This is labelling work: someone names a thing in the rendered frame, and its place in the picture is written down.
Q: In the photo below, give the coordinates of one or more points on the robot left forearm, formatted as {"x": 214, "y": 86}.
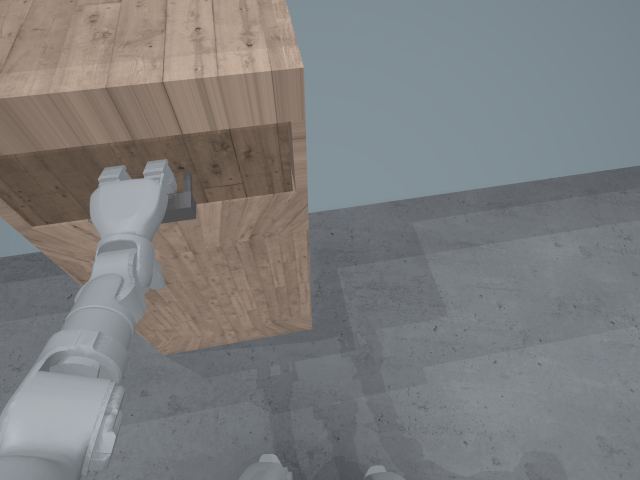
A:
{"x": 94, "y": 339}

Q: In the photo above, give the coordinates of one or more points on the cabinet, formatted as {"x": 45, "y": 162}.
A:
{"x": 85, "y": 72}

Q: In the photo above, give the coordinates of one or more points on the drawer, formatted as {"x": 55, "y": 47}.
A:
{"x": 55, "y": 186}

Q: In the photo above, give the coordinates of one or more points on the robot left hand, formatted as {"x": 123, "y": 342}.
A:
{"x": 136, "y": 206}

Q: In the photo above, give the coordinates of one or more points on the right robot shin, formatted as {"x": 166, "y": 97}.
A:
{"x": 375, "y": 469}

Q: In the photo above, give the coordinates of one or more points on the left robot shin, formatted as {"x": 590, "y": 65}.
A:
{"x": 269, "y": 458}

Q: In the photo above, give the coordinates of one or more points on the handle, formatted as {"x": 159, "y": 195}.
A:
{"x": 181, "y": 206}

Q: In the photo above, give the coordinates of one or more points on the robot shin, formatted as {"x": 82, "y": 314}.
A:
{"x": 269, "y": 458}
{"x": 375, "y": 469}

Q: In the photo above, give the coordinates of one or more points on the left robot upper arm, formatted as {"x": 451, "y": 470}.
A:
{"x": 63, "y": 427}

